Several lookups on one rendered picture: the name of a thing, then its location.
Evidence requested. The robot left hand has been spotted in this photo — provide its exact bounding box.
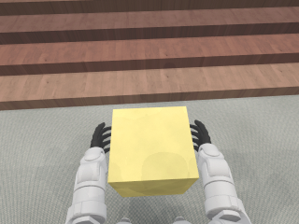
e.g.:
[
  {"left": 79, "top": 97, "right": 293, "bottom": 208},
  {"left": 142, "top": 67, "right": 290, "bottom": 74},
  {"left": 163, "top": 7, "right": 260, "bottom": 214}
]
[{"left": 90, "top": 122, "right": 112, "bottom": 154}]

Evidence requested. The robot shin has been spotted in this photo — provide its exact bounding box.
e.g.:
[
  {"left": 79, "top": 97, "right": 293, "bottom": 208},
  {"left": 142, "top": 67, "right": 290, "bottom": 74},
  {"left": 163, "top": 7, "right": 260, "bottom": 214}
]
[
  {"left": 121, "top": 217, "right": 131, "bottom": 223},
  {"left": 174, "top": 217, "right": 184, "bottom": 222}
]

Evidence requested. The right robot forearm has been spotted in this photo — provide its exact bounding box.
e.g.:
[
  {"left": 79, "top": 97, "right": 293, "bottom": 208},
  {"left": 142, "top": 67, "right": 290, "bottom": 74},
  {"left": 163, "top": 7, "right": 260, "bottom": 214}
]
[{"left": 197, "top": 143, "right": 252, "bottom": 224}]

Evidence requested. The carton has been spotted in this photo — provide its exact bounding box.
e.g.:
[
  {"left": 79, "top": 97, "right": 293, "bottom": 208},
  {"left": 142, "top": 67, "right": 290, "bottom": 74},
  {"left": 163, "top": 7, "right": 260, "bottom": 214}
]
[{"left": 107, "top": 106, "right": 199, "bottom": 198}]

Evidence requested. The left robot forearm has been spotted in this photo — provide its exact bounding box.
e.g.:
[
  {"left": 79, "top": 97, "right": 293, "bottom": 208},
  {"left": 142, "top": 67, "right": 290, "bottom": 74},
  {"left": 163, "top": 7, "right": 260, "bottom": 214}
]
[{"left": 65, "top": 147, "right": 107, "bottom": 224}]

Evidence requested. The left robot shin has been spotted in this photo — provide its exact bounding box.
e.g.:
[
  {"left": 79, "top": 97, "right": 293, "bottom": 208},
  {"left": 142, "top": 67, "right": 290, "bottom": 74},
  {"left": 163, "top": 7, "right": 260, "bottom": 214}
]
[{"left": 121, "top": 217, "right": 131, "bottom": 223}]

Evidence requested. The robot right hand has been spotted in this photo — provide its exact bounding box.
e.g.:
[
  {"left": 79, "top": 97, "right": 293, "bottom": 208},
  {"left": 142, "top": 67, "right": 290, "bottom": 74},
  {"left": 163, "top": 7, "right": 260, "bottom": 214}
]
[{"left": 190, "top": 119, "right": 212, "bottom": 152}]

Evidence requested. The right robot shin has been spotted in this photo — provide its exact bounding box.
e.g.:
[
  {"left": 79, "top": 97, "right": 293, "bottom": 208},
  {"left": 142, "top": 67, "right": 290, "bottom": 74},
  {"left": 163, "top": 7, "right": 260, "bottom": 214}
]
[{"left": 174, "top": 217, "right": 184, "bottom": 222}]

